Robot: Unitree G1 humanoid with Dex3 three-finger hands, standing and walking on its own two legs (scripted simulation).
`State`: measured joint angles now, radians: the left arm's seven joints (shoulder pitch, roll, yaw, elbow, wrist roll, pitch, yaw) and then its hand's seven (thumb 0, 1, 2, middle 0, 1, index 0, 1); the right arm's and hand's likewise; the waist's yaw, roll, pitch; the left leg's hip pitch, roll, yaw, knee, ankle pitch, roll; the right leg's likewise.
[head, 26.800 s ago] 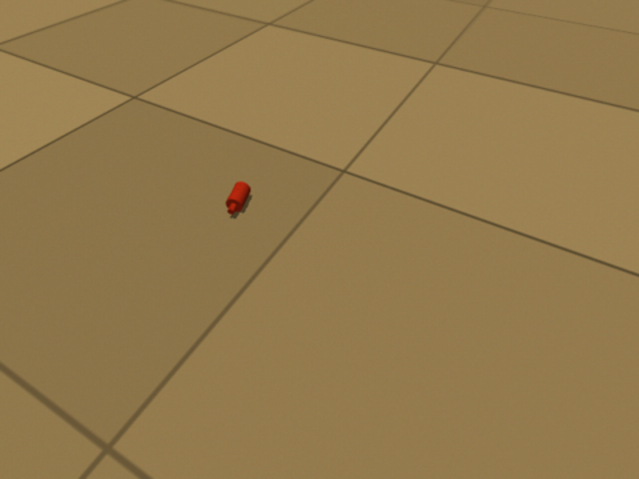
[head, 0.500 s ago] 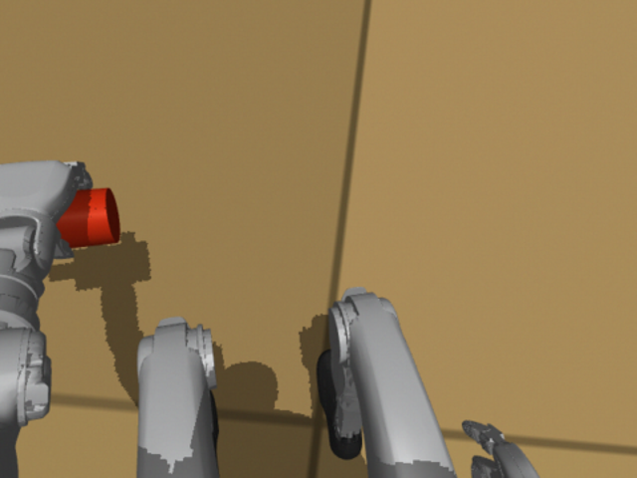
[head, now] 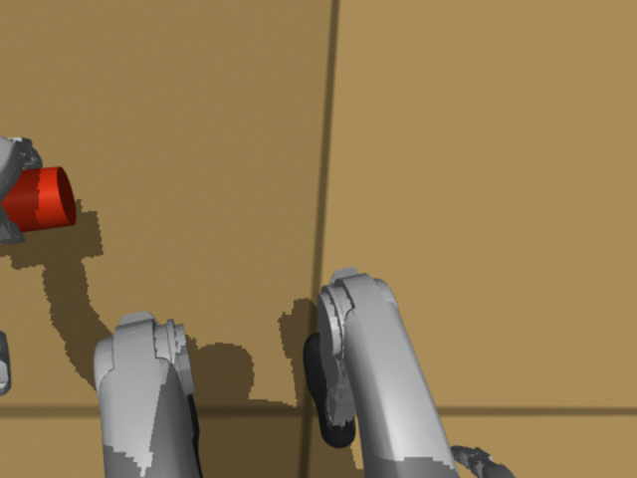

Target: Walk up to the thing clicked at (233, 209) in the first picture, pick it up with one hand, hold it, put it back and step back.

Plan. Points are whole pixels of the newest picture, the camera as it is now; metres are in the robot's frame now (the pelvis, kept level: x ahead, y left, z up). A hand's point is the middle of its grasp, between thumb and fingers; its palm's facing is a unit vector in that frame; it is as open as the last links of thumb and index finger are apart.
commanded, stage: crouch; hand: left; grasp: from above
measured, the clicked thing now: out of the picture +0.48 +0.31 -0.21
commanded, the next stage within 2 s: lower in 0.12 s
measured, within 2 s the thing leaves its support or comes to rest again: rests again in 2.00 s
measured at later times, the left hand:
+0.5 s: hand (12, 202) +0.48 +0.29 -0.22, palm faces -0.50 -0.05 -0.87, open 10.2 cm
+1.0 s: hand (32, 205) +0.49 +0.29 -0.27, palm faces -0.48 -0.06 -0.88, open 10.1 cm
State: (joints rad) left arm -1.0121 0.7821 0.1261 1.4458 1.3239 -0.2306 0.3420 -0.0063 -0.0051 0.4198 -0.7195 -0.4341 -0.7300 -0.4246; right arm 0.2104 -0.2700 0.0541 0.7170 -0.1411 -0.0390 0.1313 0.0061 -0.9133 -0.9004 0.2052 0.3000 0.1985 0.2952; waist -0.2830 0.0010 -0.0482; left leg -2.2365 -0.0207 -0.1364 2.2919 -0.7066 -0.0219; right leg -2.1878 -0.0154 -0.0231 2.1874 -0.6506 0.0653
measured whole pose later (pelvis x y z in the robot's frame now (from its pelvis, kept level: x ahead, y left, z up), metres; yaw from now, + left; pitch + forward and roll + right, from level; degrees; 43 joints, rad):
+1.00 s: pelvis +0.00 +0.01 -0.05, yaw -5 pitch +34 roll -13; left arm -1.08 0.96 0.15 1.59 1.36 -0.25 0.45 -0.01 0.05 0.32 -0.77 -0.31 -0.78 -0.31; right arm 0.15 -0.31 0.19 0.66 -0.19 -0.09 0.17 0.00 -0.90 -0.89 0.21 0.30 0.20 0.30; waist -0.36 -0.06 0.09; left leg -2.36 -0.03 -0.21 2.48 -0.73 -0.02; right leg -2.28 0.01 -0.07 2.31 -0.65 0.07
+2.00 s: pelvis -0.01 +0.01 -0.06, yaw -8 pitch +29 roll -16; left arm -1.13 1.08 0.12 1.69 1.37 -0.25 0.51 -0.01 -0.02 0.58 -0.54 -0.59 -0.54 -0.58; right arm 0.14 -0.35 0.27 0.61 -0.22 -0.16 0.21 0.00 -0.89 -0.89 0.21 0.30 0.20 0.30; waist -0.40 -0.11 0.14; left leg -2.36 -0.02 -0.25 2.54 -0.72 0.00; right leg -2.26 0.03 -0.11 2.33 -0.61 0.06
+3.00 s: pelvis +0.00 +0.01 -0.06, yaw -7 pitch +32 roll -15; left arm -1.07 1.01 0.15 1.47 1.33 -0.20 0.45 0.00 -0.50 0.99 -0.10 -1.02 -0.09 -1.01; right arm 0.18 -0.34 0.22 0.62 -0.20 -0.14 0.22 0.01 -0.91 -0.90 0.21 0.30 0.20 0.30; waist -0.35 -0.07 0.07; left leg -2.37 -0.03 -0.25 2.51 -0.72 -0.01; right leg -2.27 0.01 -0.11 2.31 -0.62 0.05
